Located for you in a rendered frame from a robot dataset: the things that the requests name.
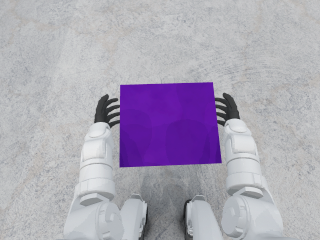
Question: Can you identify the right robot forearm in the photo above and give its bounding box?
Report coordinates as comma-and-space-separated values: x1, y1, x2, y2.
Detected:
222, 118, 283, 234

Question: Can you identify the left robot forearm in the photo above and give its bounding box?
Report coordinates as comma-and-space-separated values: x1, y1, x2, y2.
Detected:
63, 122, 116, 239

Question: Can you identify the left robot hand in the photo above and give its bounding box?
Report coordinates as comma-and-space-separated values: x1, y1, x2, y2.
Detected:
94, 94, 120, 128

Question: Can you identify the carton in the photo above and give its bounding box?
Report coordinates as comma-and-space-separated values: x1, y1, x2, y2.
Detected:
119, 82, 222, 168

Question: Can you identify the right robot upper arm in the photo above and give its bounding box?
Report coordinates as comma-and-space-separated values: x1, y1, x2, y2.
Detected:
221, 194, 300, 240

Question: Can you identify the right robot hand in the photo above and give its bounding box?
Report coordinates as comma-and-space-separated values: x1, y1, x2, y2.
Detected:
214, 92, 240, 127

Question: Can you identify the left robot upper arm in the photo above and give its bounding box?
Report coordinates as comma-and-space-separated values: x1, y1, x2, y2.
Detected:
54, 200, 124, 240

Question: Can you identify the right robot shin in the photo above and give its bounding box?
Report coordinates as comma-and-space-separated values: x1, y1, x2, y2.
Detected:
187, 195, 211, 235

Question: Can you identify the right robot foot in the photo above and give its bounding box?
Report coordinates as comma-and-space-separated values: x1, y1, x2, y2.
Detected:
183, 199, 193, 240

